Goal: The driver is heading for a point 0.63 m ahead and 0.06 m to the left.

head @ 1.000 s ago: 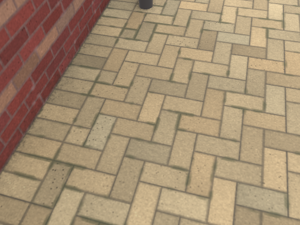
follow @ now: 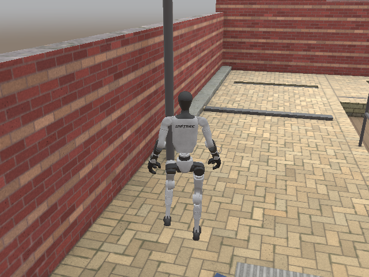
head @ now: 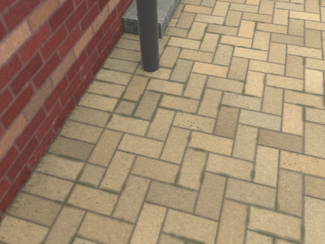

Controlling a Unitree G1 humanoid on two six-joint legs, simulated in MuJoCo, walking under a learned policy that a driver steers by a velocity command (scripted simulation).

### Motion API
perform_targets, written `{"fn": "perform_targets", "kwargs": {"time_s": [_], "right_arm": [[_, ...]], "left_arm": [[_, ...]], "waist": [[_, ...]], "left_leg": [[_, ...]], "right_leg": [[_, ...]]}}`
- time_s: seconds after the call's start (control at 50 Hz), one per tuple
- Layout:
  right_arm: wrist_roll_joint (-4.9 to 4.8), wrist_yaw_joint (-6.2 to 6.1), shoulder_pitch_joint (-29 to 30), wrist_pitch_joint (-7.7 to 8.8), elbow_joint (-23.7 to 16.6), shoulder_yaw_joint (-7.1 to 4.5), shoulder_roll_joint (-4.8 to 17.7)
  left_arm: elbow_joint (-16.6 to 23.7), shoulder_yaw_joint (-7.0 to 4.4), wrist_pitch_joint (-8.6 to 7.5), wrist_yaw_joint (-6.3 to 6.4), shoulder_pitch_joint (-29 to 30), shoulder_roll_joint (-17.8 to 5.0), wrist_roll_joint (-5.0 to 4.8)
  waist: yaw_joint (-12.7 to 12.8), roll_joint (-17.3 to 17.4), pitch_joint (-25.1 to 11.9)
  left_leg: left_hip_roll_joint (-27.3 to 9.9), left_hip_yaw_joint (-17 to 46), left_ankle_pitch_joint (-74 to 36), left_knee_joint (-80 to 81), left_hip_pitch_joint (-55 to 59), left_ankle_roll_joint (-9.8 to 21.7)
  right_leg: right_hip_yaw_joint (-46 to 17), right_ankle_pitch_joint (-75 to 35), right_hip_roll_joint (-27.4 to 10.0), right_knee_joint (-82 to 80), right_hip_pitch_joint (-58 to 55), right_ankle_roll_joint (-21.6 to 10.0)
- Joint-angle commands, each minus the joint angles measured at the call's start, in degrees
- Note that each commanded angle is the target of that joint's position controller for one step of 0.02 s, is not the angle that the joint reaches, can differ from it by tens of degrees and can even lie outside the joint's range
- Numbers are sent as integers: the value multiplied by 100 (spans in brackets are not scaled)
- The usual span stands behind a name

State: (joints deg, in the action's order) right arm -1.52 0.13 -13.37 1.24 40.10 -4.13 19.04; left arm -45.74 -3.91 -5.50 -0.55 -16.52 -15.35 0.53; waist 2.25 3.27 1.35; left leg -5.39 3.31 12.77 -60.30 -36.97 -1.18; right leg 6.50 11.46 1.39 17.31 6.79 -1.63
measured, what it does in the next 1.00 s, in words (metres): walks ahead: left foot, then right foot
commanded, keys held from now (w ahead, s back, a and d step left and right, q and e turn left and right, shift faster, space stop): w+q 0.30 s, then w+e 0.42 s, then no key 0.28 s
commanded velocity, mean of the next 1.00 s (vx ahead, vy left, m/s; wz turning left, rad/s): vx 0.44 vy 0.00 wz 0.08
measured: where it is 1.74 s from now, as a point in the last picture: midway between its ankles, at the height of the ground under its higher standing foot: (151, 209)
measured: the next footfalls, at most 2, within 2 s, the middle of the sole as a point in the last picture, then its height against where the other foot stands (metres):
left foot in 0.26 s outside the picture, level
right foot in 0.82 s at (180, 206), level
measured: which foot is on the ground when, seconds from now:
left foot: up 0.00-0.24, down 0.26-0.80, up 0.82-1.00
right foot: down 0.00-0.26, up 0.28-0.80, down 0.82-1.00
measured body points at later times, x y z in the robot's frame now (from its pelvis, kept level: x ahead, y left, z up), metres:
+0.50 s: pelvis +0.27 +0.09 +0.00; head +0.30 +0.11 +0.45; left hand +0.35 +0.39 -0.11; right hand +0.42 -0.16 -0.10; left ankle +0.25 +0.15 -0.74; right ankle +0.38 -0.07 -0.66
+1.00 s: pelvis +0.54 +0.08 -0.01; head +0.59 +0.07 +0.44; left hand +0.68 +0.35 -0.11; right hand +0.66 -0.20 -0.13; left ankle +0.50 +0.23 -0.66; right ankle +0.61 +0.00 -0.74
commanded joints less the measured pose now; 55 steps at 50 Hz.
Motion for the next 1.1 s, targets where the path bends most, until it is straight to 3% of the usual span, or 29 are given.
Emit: {"fn": "perform_targets", "kwargs": {"time_s": [0.02, 0.16, 0.2, 0.22, 0.24, 0.26, 0.28, 0.3, 0.32, 0.34, 0.36, 0.38, 0.42, 0.48, 0.58, 0.68, 0.72, 0.74, 0.78, 0.8, 0.82, 0.84, 0.86, 0.88, 0.9, 0.94, 1.0, 1.04, 1.1], "right_arm": [[18, 86, 41, 43, -444, 47, 15], [20, 314, 1171, 58, -973, 78, 87], [48, 332, 1031, 26, -1045, -8, 256], [60, 320, 617, -2, -980, -103, 419], [41, 273, -253, -29, -758, -265, 667], [3, 160, -1243, -93, -511, -461, 1092], [-38, 119, -968, -49, -591, -521, 1765], [-25, 123, -1125, 46, -779, -388, 1340], [57, 119, -963, 125, -663, -266, 924], [75, 104, -640, 171, -657, -208, 765], [110, 91, -248, 187, -685, -142, 574], [215, 99, -27, 198, -715, -73, 468], [231, 105, 65, 266, -598, -47, 457], [224, 69, -79, 361, -325, -57, 558], [227, 7, -313, 408, 6, -15, 539], [197, -31, -602, 308, 333, -43, 640], [190, -82, -569, 188, 371, -86, 782], [174, -115, -516, 134, 380, -81, 805], [162, -210, -448, 40, 362, -81, 890], [149, -241, -334, 22, 339, -58, 880], [289, -243, -442, 117, 193, 56, 640], [375, -67, -1493, 266, 168, 307, -90], [143, 25, -1210, 355, 499, 148, 710], [-77, 57, -462, 376, 192, 109, 812], [8, 11, -95, 375, 96, 142, 736], [116, -72, -163, 216, 146, 100, 687], [157, -175, -794, 4, 338, 183, 281], [219, -234, -679, -41, 336, 216, 201], [179, -245, -332, -108, 300, 179, 311]], "left_arm": [[355, -178, -122, 46, 499, -802, -8], [54, -291, 54, 75, 11, -1226, -181], [45, -342, 131, 97, 8, -1406, -225], [56, -365, 176, 114, 29, -1491, -249], [81, -341, 214, 133, 83, -1445, -265], [162, -240, 191, 155, -42, -1209, -133], [518, 34, 62, 77, -578, -358, 104], [558, -7, -147, 7, -65, -824, -76], [643, -81, -223, -36, 385, -1109, -322], [627, -27, -249, -7, 421, -1004, -297], [535, -33, -222, 38, 421, -972, -166], [456, -72, -149, 44, 239, -1049, -59], [329, -47, 9, 31, -79, -862, -73], [427, 6, 148, 57, 224, -684, -74], [617, 54, 88, -55, 838, -539, -126], [956, 108, 40, -262, 1483, -429, -152], [1103, 113, 20, -357, 1644, -428, -141], [1139, 97, 15, -387, 1575, -445, -92], [990, -50, 7, -383, 738, -723, -7], [802, -181, -20, -324, -79, -978, -6], [663, -279, 15, -208, -778, -1426, 27], [708, -230, 11, -141, -612, -1724, 100], [761, -187, 100, -88, -985, -1177, 52], [823, -133, 141, -56, -439, -1122, 3], [832, -96, 168, -36, -4, -972, -78], [814, 21, 204, -17, 465, -728, -38], [724, 16, 145, -89, 1001, -757, 50], [606, 3, 161, -86, 1093, -787, 59], [399, 6, 257, -56, 1009, -822, 60]], "waist": [[-155, -660, 109], [157, -550, 389], [-37, -715, 151], [-309, -780, -150], [-811, -680, -605], [-1213, -184, -1133], [-438, 1456, -1567], [-870, 800, -2278], [-917, 418, -1441], [-682, -12, -964], [-475, -239, -679], [-284, -185, -589], [-103, -76, -606], [-179, -104, -227], [-503, -53, 44], [-788, -115, 405], [-785, -122, 398], [-673, -52, 343], [-191, 242, -296], [299, 151, -736], [528, -496, -1533], [-188, -1853, -2575], [540, -818, -3373], [479, -848, -2355], [299, -364, -1540], [-189, -314, -781], [-608, -736, -682], [-563, -843, -843], [-365, -886, -969]], "left_leg": [[-221, 163, -847, 744, -283, -10], [-1, -404, -963, 2221, -108, 391], [326, -724, -386, 2318, 432, 613], [579, -903, -159, 2365, 1061, 755], [868, -1002, -390, 2674, 2290, 951], [518, -183, -559, 2737, 4084, 1231], [-998, 3192, 494, 3417, 5747, 2276], [-1372, 4539, 1516, 4314, 5973, 2475], [-1290, 3645, 1102, 4449, 5417, 2132], [-1105, 2856, 416, 4379, 4599, 1919], [-925, 2228, -457, 4351, 3856, 1749], [-769, 1823, -1230, 4455, 3286, 1670], [-702, 1328, -1821, 4709, 2809, 1708], [-615, 643, -1898, 5068, 2665, 1615], [-453, -250, -1752, 5249, 3115, 1188], [-769, -590, -2093, 5101, 4011, 1059], [-854, -701, -2793, 4809, 4316, 991], [-836, -756, -3891, 4441, 4335, 939], [-732, -781, -6033, 3187, 4377, 779], [-537, -929, -5887, 2055, 3929, 571], [-193, -1017, -3645, 346, 2638, 307], [970, -542, 2623, -2012, 332, -91], [865, 616, 2644, -2561, 336, -81], [481, 528, 2254, -2303, -127, -28], [223, 252, 1853, -1736, -233, -36], [23, 104, 1446, -1062, 541, -134], [88, -100, 973, 179, 1500, -381], [91, -111, 497, 1035, 1710, -435], [104, -78, -192, 1787, 1954, -422]], "right_leg": [[-683, -1514, -1567, -946, -86, -925], [54, -1957, -1776, -628, -886, -630], [269, -3591, -1771, 35, -1106, -501], [396, -4476, -1706, 758, -1101, -423], [586, -4747, -1513, 1923, -716, -263], [593, -3297, -1279, 3618, 635, -7], [153, 2038, -87, 5677, 3187, 358], [-1198, 2304, -29, 6213, 3735, 314], [-1163, 1699, -325, 6128, 4115, 213], [-1071, 1192, -620, 5677, 3915, 138], [-1028, 879, -844, 5240, 3547, 163], [-1087, 692, -996, 5069, 3075, 195], [-1019, 493, -1044, 4891, 2689, 298], [-1024, -302, -1075, 4301, 3116, 423], [-999, -1858, -797, 2696, 3262, 320], [-817, -1804, -564, 1778, 3648, 113], [-584, -1319, -444, 1582, 3613, 6], [-429, -981, -281, 1497, 3341, -80], [-160, -573, 189, 1490, 2185, -279], [-259, -1348, 276, 1002, 959, -449], [-1386, -3507, -696, 1289, -959, -830], [-4148, -5672, -2563, 1560, -3220, -2282], [-4122, -5519, -2472, 1379, -3285, -2393], [-3122, -5339, -2220, 1181, -2579, -2051], [-2619, -4856, -1903, 917, -1589, -1731], [-2049, -4356, -1517, 355, 116, -1522], [-1282, -4527, -1166, 46, 1203, -1442], [-1078, -4411, -1068, 113, 1120, -1332], [-1153, -3145, -1113, 94, 944, -1221]]}}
